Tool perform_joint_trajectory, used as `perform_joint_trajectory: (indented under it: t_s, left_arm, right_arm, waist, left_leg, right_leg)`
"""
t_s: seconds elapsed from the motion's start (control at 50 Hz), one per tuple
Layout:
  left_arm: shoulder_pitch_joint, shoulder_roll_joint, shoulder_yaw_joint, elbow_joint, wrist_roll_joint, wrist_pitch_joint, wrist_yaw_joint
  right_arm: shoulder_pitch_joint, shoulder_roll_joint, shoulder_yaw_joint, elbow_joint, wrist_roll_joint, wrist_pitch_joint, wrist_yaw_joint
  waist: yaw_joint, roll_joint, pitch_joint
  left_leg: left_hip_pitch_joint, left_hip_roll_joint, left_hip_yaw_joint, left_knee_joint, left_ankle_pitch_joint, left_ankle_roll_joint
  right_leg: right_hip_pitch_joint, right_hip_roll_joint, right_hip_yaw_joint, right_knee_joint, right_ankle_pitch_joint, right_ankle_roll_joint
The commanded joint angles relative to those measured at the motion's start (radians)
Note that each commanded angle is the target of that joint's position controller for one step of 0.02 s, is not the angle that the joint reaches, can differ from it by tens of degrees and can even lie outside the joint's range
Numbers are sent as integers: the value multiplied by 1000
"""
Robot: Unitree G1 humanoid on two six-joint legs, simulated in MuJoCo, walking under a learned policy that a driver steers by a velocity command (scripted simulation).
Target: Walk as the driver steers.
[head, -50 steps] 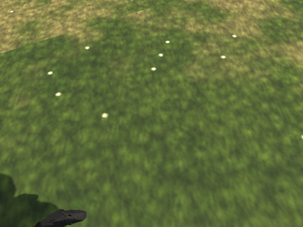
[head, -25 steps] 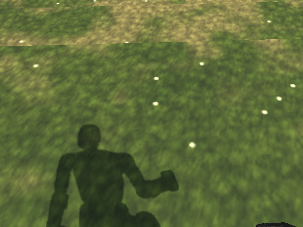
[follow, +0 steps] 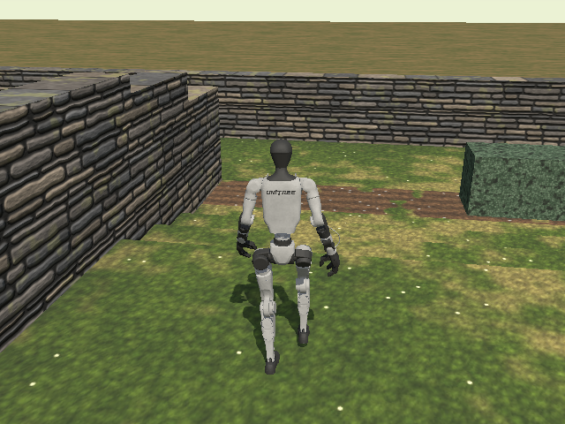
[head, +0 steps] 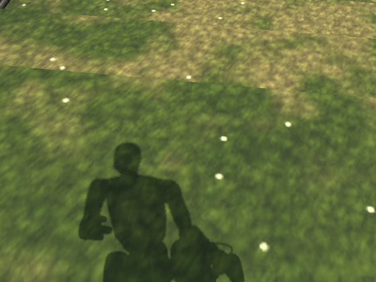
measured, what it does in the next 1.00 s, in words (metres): walks ahead: right foot, then left foot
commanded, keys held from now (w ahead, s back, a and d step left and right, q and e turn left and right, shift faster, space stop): no key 0.28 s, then w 0.72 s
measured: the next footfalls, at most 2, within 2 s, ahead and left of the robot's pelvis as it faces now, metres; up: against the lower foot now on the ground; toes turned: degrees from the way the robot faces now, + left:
right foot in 0.06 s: +0.20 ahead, -0.10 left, +0.00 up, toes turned +0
left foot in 0.44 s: +0.09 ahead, +0.08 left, +0.00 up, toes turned +1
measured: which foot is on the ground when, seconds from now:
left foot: down 0.00-0.08, up 0.10-0.42, down 0.44-0.88, up 0.90-1.00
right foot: up 0.00-0.04, down 0.06-0.46, up 0.48-0.86, down 0.88-1.00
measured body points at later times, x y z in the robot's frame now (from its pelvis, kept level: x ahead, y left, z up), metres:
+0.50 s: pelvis +0.09 -0.01 +0.00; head +0.08 +0.00 +0.45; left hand +0.16 +0.25 -0.13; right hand +0.11 -0.27 -0.13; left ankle +0.05 +0.08 -0.74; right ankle +0.15 -0.10 -0.72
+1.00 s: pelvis +0.28 -0.06 +0.00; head +0.30 -0.08 +0.45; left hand +0.39 +0.19 -0.12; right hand +0.26 -0.32 -0.15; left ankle +0.17 +0.07 -0.65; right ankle +0.31 -0.14 -0.74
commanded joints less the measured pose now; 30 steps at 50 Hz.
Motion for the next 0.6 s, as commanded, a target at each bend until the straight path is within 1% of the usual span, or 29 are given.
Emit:
perform_joint_trajectory:
  t_s: [0.02,0.04,0.06,0.08,0.1,0.12,0.14,0.16,0.18,0.2,0.22,0.24,0.28,0.3,0.32,0.34,0.36,0.4,0.42,0.44,0.46,0.48,0.5,0.52,0.54,0.56,0.58,0.6]
  left_arm:
    - [44,99,23,-38,-1,-26,10]
    - [107,112,28,-14,1,-33,16]
    - [189,112,29,12,5,-48,24]
    - [279,163,34,23,12,-63,34]
    - [264,217,47,16,-5,-50,30]
    - [257,156,36,10,-37,-35,19]
    - [186,102,19,5,-37,-33,17]
    - [115,58,4,-1,-29,-26,20]
    - [81,41,-6,2,-24,-23,26]
    - [66,52,-5,13,-18,-18,30]
    - [64,62,-4,24,-10,-15,31]
    - [73,71,-2,35,-6,-13,31]
    - [99,92,4,56,-7,-9,29]
    - [120,114,13,67,-9,-4,25]
    - [134,150,28,76,-12,6,21]
    - [135,170,39,80,-14,17,17]
    - [129,172,45,82,-16,29,16]
    - [96,160,51,82,-27,44,16]
    - [77,149,53,81,-31,48,17]
    - [39,120,50,69,-31,48,17]
    - [1,49,35,42,-33,41,12]
    - [-49,25,27,6,-34,30,7]
    - [-45,95,44,19,-11,21,1]
    - [19,92,49,44,-9,12,-12]
    - [58,103,53,69,-3,5,-18]
    - [66,105,56,81,8,2,-24]
    - [64,93,54,86,10,1,-27]
    - [36,79,51,77,8,0,-27]
  right_arm:
    - [21,-139,-27,-34,-8,-5,-15]
    - [0,-147,-28,-34,-3,-8,-17]
    - [-26,-148,-26,-35,9,-14,-16]
    - [-17,-111,-12,-67,17,-26,-13]
    - [180,-33,-3,-42,45,-15,-16]
    - [152,-114,-14,-6,8,6,-23]
    - [89,-111,-16,2,-7,20,-20]
    - [45,-97,-10,-1,-14,29,-16]
    - [19,-84,-6,-1,-14,43,-9]
    - [35,-70,-2,11,-16,58,-4]
    - [47,-60,4,26,-14,68,-2]
    - [44,-52,8,35,-10,74,-3]
    - [10,-43,15,47,-9,82,-8]
    - [2,-46,17,52,-12,82,-8]
    - [-6,-59,15,53,-18,77,-5]
    - [-7,-73,12,55,-22,72,0]
    - [-3,-76,12,60,-22,64,6]
    - [40,-43,20,88,-22,48,10]
    - [77,-31,24,109,-25,40,8]
    - [121,-37,24,129,-29,31,2]
    - [180,-80,18,146,-38,17,-9]
    - [138,-167,-8,142,-13,13,-13]
    - [50,-136,-3,129,-18,4,-19]
    - [-6,-128,-2,117,-10,-9,-19]
    - [-25,-124,-4,116,-7,-21,-15]
    - [-15,-114,-3,122,-2,-32,-14]
    - [8,-95,1,133,0,-41,-11]
    - [44,-81,3,149,0,-47,-9]
  waist:
    - [36,131,-78]
    - [69,128,-88]
    - [123,94,-114]
    - [141,-3,-222]
    - [58,-220,-369]
    - [78,-75,-372]
    - [60,-11,-248]
    - [43,4,-173]
    - [31,-30,-121]
    - [16,-77,-107]
    - [11,-92,-111]
    - [15,-93,-118]
    - [35,-91,-127]
    - [46,-100,-141]
    - [53,-126,-135]
    - [50,-139,-119]
    - [41,-133,-98]
    - [4,-98,-55]
    - [-17,-80,-33]
    - [-41,-28,9]
    - [-58,171,9]
    - [-46,327,100]
    - [12,157,161]
    - [59,144,115]
    - [75,134,83]
    - [73,133,53]
    - [65,139,30]
    - [50,144,28]
  left_leg:
    - [25,269,-110,123,979,16]
    - [27,262,-118,185,998,4]
    - [1,227,-98,300,927,-15]
    - [-114,169,-72,489,586,-42]
    - [-299,4,-2,773,-293,-81]
    - [-328,11,-34,835,-342,-77]
    - [-336,43,-55,844,-282,-86]
    - [-334,72,-42,787,-244,-95]
    - [-303,97,-33,715,-215,-107]
    - [-240,101,0,660,-184,-120]
    - [-202,97,28,597,-176,-126]
    - [-187,97,48,533,-182,-131]
    - [-174,109,70,424,-169,-130]
    - [-166,111,88,391,-153,-124]
    - [-175,102,115,384,-153,-115]
    - [-174,100,136,375,-161,-103]
    - [-152,100,152,352,-161,-86]
    - [-47,98,181,227,-91,-44]
    - [17,95,183,146,-75,-17]
    - [58,119,129,22,-132,15]
    - [122,310,-146,-155,-349,63]
    - [-6,522,-486,-331,-583,129]
    - [-89,500,-435,-336,-491,124]
    - [-75,453,-362,-323,-392,98]
    - [-27,411,-282,-310,-273,77]
    - [2,380,-218,-296,-189,71]
    - [22,357,-170,-283,-128,68]
    - [37,354,-150,-277,-89,71]
  right_leg:
    - [174,59,-14,-101,-25,-42]
    - [251,72,-14,-171,-6,-61]
    - [379,49,-3,-295,160,-80]
    - [600,-140,160,-246,604,-126]
    - [812,-410,433,-176,1098,-332]
    - [708,-387,482,-235,939,-355]
    - [587,-329,391,-289,719,-322]
    - [493,-272,320,-340,538,-275]
    - [416,-226,252,-386,437,-237]
    - [346,-179,195,-413,349,-210]
    - [321,-149,158,-419,294,-195]
    - [324,-139,146,-423,244,-191]
    - [339,-143,161,-435,100,-195]
    - [339,-141,180,-462,-102,-195]
    - [331,-143,214,-499,-312,-196]
    - [305,-153,244,-533,-458,-194]
    - [263,-160,259,-559,-543,-188]
    - [159,-145,238,-571,-614,-163]
    - [105,-123,213,-550,-635,-138]
    - [41,-80,166,-471,-630,-102]
    - [-81,0,70,-202,-570,-69]
    - [-179,111,-54,9,-370,-40]
    - [-140,39,46,97,-251,-49]
    - [-112,40,51,114,-201,-47]
    - [-99,36,39,142,-172,-39]
    - [-90,33,15,177,-152,-31]
    - [-82,27,-1,195,-137,-23]
    - [-96,20,-12,198,-125,-16]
